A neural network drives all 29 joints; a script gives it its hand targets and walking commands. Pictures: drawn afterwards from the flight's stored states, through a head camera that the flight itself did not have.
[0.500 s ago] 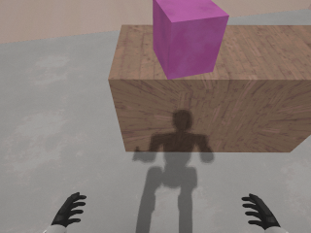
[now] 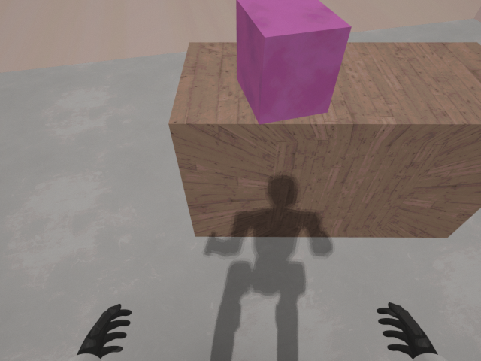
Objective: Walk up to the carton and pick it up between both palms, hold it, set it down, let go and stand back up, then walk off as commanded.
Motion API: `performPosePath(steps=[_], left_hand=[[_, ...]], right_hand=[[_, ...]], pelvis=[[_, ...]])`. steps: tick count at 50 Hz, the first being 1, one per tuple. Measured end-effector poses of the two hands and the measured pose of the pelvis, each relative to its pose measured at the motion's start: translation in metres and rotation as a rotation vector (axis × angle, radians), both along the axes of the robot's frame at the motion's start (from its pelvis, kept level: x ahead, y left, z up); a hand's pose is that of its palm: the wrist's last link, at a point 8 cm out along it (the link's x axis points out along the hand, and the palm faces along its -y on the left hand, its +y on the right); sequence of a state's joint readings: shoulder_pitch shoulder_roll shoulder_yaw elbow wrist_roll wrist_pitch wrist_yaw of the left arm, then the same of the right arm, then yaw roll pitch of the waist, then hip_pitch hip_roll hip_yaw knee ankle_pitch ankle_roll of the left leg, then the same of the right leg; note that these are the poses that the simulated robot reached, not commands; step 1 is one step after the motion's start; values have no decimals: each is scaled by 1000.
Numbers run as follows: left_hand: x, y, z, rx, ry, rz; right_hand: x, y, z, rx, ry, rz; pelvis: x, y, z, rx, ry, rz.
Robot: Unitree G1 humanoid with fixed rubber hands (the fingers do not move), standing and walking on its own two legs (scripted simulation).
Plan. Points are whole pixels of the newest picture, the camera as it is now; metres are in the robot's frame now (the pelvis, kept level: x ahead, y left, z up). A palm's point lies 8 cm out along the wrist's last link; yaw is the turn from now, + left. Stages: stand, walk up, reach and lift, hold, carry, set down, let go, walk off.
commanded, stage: stand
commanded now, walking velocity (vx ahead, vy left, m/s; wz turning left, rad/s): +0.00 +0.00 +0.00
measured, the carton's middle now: (283, 57) +0.88 -0.11 +0.05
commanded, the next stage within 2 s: walk up in 0.72 s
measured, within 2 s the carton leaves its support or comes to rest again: neither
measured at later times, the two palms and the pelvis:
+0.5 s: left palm out of the picture +0.12 +0.26 -0.08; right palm out of the picture +0.12 -0.28 -0.07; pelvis -0.02 +0.00 +0.00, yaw +0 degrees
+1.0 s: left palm out of the picture +0.11 +0.27 -0.08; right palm out of the picture +0.10 -0.30 -0.08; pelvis -0.02 +0.00 +0.00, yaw +0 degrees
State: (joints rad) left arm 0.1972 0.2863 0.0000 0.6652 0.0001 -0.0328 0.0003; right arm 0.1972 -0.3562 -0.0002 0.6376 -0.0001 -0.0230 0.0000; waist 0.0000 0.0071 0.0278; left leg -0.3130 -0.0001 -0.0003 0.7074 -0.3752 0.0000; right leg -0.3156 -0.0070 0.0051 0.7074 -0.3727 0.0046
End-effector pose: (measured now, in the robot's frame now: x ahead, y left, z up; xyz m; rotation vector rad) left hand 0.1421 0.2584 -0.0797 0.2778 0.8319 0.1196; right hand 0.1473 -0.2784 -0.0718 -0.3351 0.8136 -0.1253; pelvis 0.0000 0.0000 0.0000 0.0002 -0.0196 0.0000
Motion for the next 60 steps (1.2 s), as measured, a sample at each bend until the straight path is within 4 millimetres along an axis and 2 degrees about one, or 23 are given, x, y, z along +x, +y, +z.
performPosePath(steps=[28, 46, 50, 55, 58, 60], left_hand=[[-30, 4, -4, 6, 25, 15], [-39, 6, -8, 6, 46, 19], [-33, 11, -5, 12, 54, -3], [-20, 11, -2, 63, 65, -27], [-14, 3, -2, 85, 58, -31], [-16, 0, -2, 91, 73, -21]], right_hand=[[-28, -3, -4, -1, 14, -15], [-38, -6, -7, -3, 35, -23], [-45, -20, -6, -31, 43, -17], [-57, -62, -5, -88, 98, -34], [-46, -87, -7, -113, 103, -31], [-35, -94, -7, -119, 107, -18]], pelvis=[[-21, 0, 0, 0, -29, 0], [-24, 0, -1, 0, -35, 0], [-19, -3, -1, 3, -33, 0], [-6, -23, -4, 30, -24, -3], [4, -37, -9, 33, -21, 0], [11, -42, -8, 27, -14, 9]])
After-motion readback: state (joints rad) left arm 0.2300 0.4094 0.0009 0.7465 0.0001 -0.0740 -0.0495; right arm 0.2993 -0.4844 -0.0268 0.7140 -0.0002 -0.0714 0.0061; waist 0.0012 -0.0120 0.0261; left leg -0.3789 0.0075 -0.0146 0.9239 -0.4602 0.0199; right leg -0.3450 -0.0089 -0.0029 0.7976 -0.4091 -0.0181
